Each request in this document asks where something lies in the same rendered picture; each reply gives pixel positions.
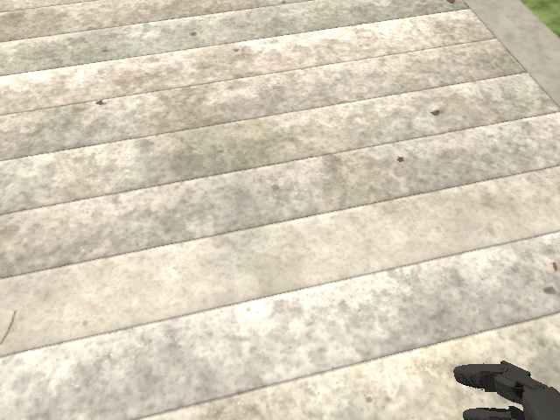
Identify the right robot hand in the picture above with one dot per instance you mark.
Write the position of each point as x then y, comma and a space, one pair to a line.
539, 401

